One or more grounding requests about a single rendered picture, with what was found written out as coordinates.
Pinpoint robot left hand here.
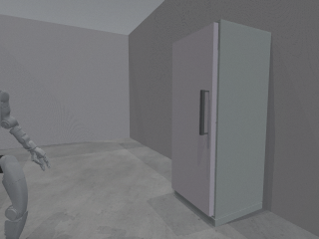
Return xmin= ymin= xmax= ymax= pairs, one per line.
xmin=30 ymin=147 xmax=51 ymax=171

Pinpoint fridge door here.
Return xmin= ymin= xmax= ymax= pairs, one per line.
xmin=171 ymin=22 xmax=218 ymax=217

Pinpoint robot left forearm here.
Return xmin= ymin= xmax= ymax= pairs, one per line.
xmin=9 ymin=122 xmax=37 ymax=151

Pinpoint handle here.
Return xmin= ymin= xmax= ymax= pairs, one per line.
xmin=199 ymin=90 xmax=209 ymax=135

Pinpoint robot left upper arm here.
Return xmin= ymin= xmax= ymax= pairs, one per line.
xmin=0 ymin=90 xmax=17 ymax=129

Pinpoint robot left thigh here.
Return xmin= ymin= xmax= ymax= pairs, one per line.
xmin=0 ymin=155 xmax=28 ymax=221

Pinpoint robot left shin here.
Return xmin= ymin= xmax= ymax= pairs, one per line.
xmin=4 ymin=210 xmax=28 ymax=239

